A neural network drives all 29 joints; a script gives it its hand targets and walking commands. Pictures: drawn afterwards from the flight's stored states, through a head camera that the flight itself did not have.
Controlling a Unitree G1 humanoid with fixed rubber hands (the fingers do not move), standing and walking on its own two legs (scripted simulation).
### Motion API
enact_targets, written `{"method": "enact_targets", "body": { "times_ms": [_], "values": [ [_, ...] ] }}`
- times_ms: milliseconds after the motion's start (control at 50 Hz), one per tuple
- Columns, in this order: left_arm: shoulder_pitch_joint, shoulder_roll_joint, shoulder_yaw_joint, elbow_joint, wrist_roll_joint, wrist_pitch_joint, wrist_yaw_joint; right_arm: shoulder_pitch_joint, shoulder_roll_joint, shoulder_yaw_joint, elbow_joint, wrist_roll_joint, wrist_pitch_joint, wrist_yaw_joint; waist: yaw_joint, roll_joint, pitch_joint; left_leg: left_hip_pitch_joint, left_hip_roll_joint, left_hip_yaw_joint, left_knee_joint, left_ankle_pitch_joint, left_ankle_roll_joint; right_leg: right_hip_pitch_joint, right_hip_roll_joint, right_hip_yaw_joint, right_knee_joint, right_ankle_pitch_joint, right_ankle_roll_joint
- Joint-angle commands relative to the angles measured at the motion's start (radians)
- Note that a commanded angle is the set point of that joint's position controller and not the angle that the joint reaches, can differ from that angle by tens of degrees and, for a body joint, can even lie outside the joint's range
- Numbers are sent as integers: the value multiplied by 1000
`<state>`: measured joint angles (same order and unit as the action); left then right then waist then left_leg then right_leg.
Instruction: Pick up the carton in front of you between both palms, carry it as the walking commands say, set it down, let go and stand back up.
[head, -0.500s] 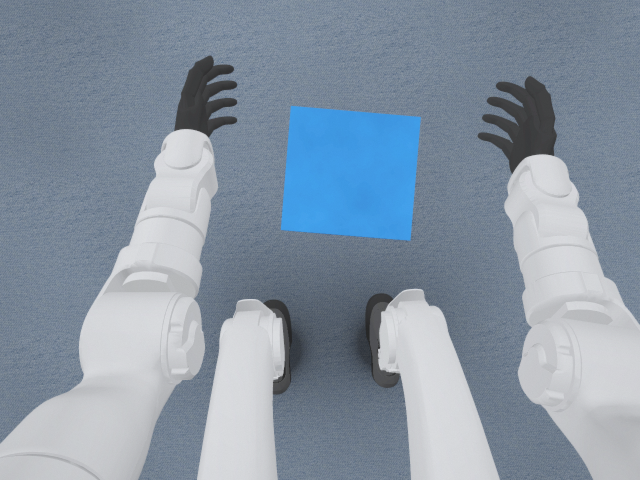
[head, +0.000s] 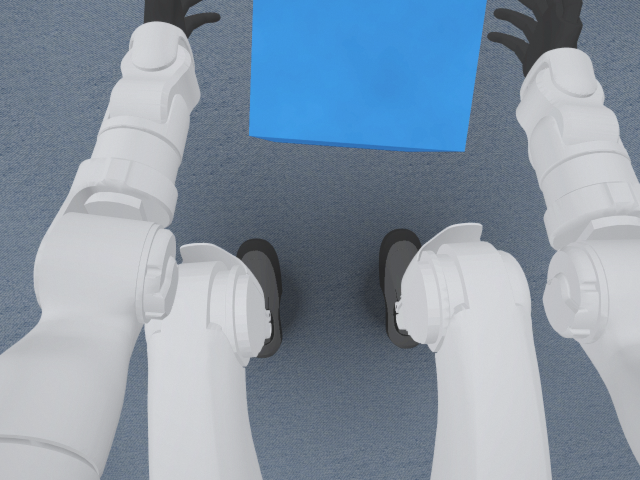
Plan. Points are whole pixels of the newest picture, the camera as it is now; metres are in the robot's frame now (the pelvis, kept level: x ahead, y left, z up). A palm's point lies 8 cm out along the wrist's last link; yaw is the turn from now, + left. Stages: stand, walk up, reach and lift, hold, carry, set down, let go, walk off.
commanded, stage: reach and lift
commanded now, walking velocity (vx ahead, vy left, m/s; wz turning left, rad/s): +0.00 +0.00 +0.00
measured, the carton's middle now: (354, 62) +0.51 -0.04 -0.27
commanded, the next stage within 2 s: none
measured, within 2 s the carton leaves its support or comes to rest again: leaves its support in 0.92 s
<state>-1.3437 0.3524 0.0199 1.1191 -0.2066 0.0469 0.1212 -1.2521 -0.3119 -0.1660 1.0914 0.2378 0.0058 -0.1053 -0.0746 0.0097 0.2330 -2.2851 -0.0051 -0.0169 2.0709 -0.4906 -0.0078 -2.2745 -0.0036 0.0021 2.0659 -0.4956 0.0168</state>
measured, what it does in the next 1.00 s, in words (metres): stands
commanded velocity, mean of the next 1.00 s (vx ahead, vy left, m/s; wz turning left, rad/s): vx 0.00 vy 0.00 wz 0.00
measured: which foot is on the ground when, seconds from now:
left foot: down 0.00-1.00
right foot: down 0.00-1.00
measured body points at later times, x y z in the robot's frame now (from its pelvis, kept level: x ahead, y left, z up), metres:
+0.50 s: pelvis +0.01 +0.00 -0.02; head +0.37 -0.01 +0.25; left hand +0.56 +0.13 -0.21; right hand +0.51 -0.22 -0.20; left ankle +0.13 +0.12 -0.36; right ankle +0.13 -0.12 -0.36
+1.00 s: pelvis +0.00 +0.00 -0.03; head +0.34 +0.00 +0.26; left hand +0.56 +0.11 -0.18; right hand +0.52 -0.19 -0.18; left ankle +0.13 +0.12 -0.36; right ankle +0.13 -0.12 -0.36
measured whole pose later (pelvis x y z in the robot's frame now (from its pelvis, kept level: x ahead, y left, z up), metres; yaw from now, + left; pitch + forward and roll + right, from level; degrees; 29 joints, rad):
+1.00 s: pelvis +0.00 +0.00 -0.03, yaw -1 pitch +36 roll -1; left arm -1.39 0.27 -0.02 1.12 -0.21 0.08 0.19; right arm -1.30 -0.26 -0.09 1.03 0.28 0.09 -0.18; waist -0.07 0.01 0.27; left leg -2.30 -0.03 -0.02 2.19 -0.52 -0.01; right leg -2.29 0.01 0.01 2.18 -0.51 0.03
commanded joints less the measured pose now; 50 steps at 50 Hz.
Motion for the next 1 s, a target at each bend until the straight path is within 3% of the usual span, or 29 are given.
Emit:
{"method": "enact_targets", "body": {
  "times_ms": [0,120,180,380,520,600,660,720,800,860,920,980],
  "values": [
    [-278,114,-14,-40,-25,-40,2,-245,-153,5,-36,16,-38,-10,-37,41,-1061,575,-11,7,-111,58,-18,524,-4,-20,-154,133,24],
    [-339,125,-88,-101,-96,-66,12,-296,-149,84,-78,99,-60,-32,-34,51,-1247,685,-11,26,-44,171,-19,642,3,-30,-99,247,25],
    [-338,104,-105,-78,-105,-58,6,-293,-115,110,-93,130,-49,-29,-29,57,-1235,683,-14,33,-34,188,-13,632,12,-32,-96,261,25],
    [-227,86,1,-22,-11,-71,5,-200,-93,43,-52,19,-57,-31,-23,26,-1036,516,-30,17,-48,187,-11,538,32,-13,-99,283,35],
    [-299,-32,-86,-45,-55,-87,6,-283,15,120,-70,56,-68,-26,-30,44,-1059,560,-43,14,-69,170,-7,537,37,-22,-114,243,24],
    [-317,-67,-68,-11,-18,-97,24,-293,74,120,-19,45,-72,-33,-18,40,-1043,575,-54,10,-80,152,-5,536,47,-27,-122,212,33],
    [-440,-352,-152,-21,-19,-97,-23,-455,350,216,-43,55,-71,20,-9,51,-1033,555,-75,2,-84,151,8,517,69,-27,-116,205,22],
    [-558,-683,-198,-8,7,-72,-101,-634,641,269,-80,29,-44,103,-7,51,-1007,525,-100,12,-64,132,11,491,88,-38,-97,182,19],
    [-582,-880,-168,-45,43,-42,-158,-707,823,267,-158,3,-5,169,-12,58,-1042,539,-126,45,-42,144,18,502,108,-58,-77,194,21],
    [-632,-994,-208,-140,8,-28,-168,-754,923,314,-255,38,15,185,-17,60,-1233,632,-136,66,-27,218,19,593,119,-74,-59,266,18],
    [-673,-1086,-278,-304,-39,-13,-156,-741,1010,370,-368,84,36,176,-26,57,-1500,758,-150,88,-23,293,11,746,132,-95,-53,360,17],
    [-625,-1181,-309,-430,-43,26,-155,-725,1058,403,-506,73,76,173,-35,60,-1673,851,-168,99,-41,322,3,824,147,-110,-74,374,18]
  ]
}}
